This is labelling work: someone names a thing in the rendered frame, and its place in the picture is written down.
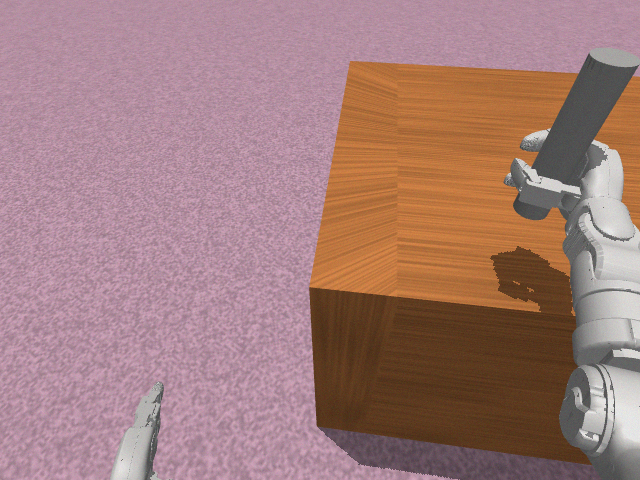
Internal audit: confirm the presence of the left robot hand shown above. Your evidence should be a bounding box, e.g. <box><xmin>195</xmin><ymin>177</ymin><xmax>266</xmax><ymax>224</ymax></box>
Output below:
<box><xmin>110</xmin><ymin>382</ymin><xmax>173</xmax><ymax>480</ymax></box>

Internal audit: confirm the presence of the right robot hand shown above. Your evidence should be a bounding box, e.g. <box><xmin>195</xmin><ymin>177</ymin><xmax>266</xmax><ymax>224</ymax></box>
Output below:
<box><xmin>503</xmin><ymin>129</ymin><xmax>624</xmax><ymax>220</ymax></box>

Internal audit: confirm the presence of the right robot arm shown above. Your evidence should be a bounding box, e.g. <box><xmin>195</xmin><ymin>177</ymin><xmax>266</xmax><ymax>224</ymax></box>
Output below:
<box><xmin>559</xmin><ymin>197</ymin><xmax>640</xmax><ymax>480</ymax></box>

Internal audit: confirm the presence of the can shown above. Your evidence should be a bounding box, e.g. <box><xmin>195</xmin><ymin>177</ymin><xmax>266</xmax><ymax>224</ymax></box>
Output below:
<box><xmin>513</xmin><ymin>48</ymin><xmax>640</xmax><ymax>220</ymax></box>

